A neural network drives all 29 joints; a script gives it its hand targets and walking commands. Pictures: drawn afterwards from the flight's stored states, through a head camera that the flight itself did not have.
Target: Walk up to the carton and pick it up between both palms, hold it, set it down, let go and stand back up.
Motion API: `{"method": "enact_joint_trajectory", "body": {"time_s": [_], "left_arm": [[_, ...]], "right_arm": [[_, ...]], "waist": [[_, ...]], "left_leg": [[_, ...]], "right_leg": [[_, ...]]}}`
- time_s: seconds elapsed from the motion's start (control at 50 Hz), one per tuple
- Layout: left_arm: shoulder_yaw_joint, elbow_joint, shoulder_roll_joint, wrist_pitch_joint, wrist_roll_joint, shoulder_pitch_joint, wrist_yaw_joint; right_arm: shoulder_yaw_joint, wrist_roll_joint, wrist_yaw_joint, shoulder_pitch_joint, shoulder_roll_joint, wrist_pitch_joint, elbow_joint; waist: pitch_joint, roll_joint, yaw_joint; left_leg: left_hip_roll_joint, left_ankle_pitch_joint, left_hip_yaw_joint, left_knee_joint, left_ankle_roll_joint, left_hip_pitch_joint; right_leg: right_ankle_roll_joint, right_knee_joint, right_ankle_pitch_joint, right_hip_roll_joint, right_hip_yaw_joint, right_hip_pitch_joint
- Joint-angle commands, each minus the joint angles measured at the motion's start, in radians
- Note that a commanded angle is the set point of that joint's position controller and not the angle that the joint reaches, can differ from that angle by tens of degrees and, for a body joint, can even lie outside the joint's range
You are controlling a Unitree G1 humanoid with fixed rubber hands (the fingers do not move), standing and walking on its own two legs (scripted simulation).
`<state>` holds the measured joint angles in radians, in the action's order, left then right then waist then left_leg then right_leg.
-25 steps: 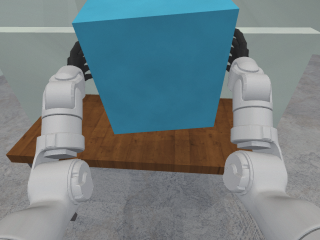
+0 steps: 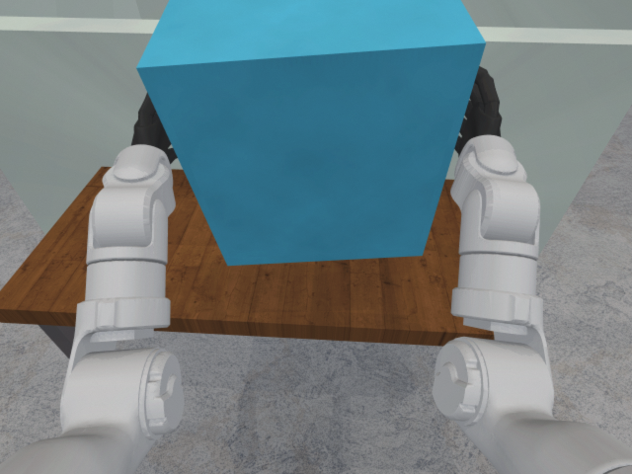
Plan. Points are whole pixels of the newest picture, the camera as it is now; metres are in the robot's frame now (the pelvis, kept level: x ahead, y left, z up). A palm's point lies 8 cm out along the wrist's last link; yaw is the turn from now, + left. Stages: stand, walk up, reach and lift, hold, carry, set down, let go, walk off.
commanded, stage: hold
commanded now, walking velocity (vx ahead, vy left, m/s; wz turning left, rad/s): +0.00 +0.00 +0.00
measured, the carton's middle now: (315, 115) +0.48 -0.02 +0.25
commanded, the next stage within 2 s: none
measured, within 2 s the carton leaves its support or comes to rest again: neither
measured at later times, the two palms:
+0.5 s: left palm (136, 153) +0.37 +0.17 +0.27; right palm (483, 136) +0.36 -0.19 +0.28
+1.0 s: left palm (137, 167) +0.34 +0.16 +0.27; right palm (508, 143) +0.34 -0.20 +0.28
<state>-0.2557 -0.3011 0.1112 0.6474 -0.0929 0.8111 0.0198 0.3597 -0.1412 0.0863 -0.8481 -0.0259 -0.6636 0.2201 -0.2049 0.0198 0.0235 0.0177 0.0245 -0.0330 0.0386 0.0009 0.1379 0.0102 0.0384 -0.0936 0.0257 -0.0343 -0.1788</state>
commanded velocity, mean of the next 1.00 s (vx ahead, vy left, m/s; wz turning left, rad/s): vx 0.00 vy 0.00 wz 0.00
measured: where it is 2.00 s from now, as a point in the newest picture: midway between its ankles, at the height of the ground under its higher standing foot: outside the picture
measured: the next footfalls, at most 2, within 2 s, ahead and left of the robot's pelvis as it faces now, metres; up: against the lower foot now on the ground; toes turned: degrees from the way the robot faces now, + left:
none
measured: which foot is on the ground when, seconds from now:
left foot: down 0.00-1.00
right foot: down 0.00-1.00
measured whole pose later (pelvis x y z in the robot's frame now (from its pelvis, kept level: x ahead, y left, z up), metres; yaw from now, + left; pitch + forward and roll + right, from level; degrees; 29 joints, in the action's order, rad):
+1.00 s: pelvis -0.05 -0.02 +0.00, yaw +0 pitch +2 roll +1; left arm -0.32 -0.42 0.13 0.65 -0.14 0.87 -0.06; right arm 0.35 -0.17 0.04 -0.95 -0.07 -0.66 0.40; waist -0.17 0.03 -0.01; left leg -0.01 0.03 -0.04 0.15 -0.03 0.15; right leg -0.02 -0.03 -0.11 0.00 -0.04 -0.17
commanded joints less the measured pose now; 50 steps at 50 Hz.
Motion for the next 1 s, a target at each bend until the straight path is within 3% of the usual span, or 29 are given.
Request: {"method": "enact_joint_trajectory", "body": {"time_s": [0.0, 0.06, 0.08, 0.16, 0.36, 0.54, 0.6, 0.74, 0.8, 0.86, 0.98], "left_arm": [[0.310, 0.274, -0.260, -0.067, 0.145, 0.595, -0.121], [0.320, 0.335, -0.240, -0.059, 0.164, 0.567, -0.106], [0.324, 0.359, -0.224, -0.055, 0.165, 0.557, -0.101], [0.333, 0.436, -0.207, -0.036, 0.189, 0.509, -0.083], [0.311, 0.525, -0.161, 0.054, 0.209, 0.452, -0.066], [0.277, 0.448, -0.171, 0.082, 0.173, 0.537, -0.101], [0.268, 0.392, -0.191, 0.074, 0.156, 0.571, -0.122], [0.250, 0.219, -0.239, 0.024, 0.114, 0.650, -0.179], [0.233, 0.170, -0.244, -0.014, 0.108, 0.687, -0.197], [0.227, 0.115, -0.250, -0.045, 0.096, 0.708, -0.208], [0.195, 0.017, -0.253, -0.094, 0.074, 0.754, -0.222]], "right_arm": [[-0.337, 0.137, -0.101, -0.506, 0.284, 0.024, -0.196], [-0.342, 0.157, -0.091, -0.463, 0.256, 0.005, -0.254], [-0.345, 0.159, -0.088, -0.456, 0.253, 0.001, -0.281], [-0.366, 0.180, -0.073, -0.426, 0.225, -0.025, -0.386], [-0.336, 0.193, -0.081, -0.395, 0.154, -0.109, -0.450], [-0.312, 0.162, -0.134, -0.462, 0.171, -0.122, -0.290], [-0.325, 0.153, -0.153, -0.510, 0.199, -0.110, -0.244], [-0.334, 0.130, -0.185, -0.588, 0.261, -0.051, -0.082], [-0.347, 0.125, -0.192, -0.620, 0.303, -0.018, -0.033], [-0.347, 0.123, -0.199, -0.644, 0.307, 0.013, 0.028], [-0.308, 0.105, -0.195, -0.694, 0.323, 0.064, 0.137]], "waist": [[-0.451, -0.017, -0.002], [-0.453, 0.018, 0.007], [-0.468, -0.006, 0.008], [-0.482, -0.007, 0.000], [-0.455, 0.013, 0.002], [-0.403, 0.013, -0.002], [-0.378, -0.017, -0.010], [-0.291, -0.023, -0.027], [-0.295, -0.066, -0.034], [-0.299, -0.074, -0.037], [-0.290, -0.046, -0.040]], "left_leg": [[0.011, -0.268, 0.041, -0.003, -0.030, 0.077], [0.014, -0.324, 0.049, 0.015, -0.050, 0.052], [0.005, -0.347, 0.041, 0.027, -0.053, 0.030], [0.010, -0.390, 0.043, 0.047, -0.062, 0.020], [0.004, -0.427, 0.054, 0.100, -0.096, 0.029], [0.010, -0.227, 0.065, 0.087, -0.093, 0.107], [0.018, -0.108, 0.073, 0.048, -0.072, 0.150], [0.033, 0.101, 0.078, 0.002, -0.039, 0.225], [0.032, 0.148, 0.076, 0.006, -0.025, 0.225], [0.033, 0.190, 0.078, 0.004, -0.019, 0.223], [0.034, 0.232, 0.080, 0.014, -0.008, 0.224]], "right_leg": [[0.013, -0.134, -0.306, -0.024, 0.018, 0.489], [0.010, -0.128, -0.328, -0.030, 0.014, 0.495], [0.010, -0.132, -0.337, -0.033, 0.013, 0.496], [0.012, -0.141, -0.372, -0.035, 0.011, 0.518], [-0.002, -0.151, -0.349, -0.041, -0.001, 0.472], [-0.007, -0.137, -0.192, -0.049, -0.019, 0.459], [0.000, -0.136, -0.127, -0.044, -0.020, 0.479], [0.004, -0.122, 0.053, -0.036, -0.003, 0.478], [0.005, -0.117, 0.126, -0.033, 0.004, 0.455], [0.005, -0.113, 0.174, -0.026, 0.012, 0.443], [-0.010, -0.110, 0.248, -0.019, 0.021, 0.385]]}}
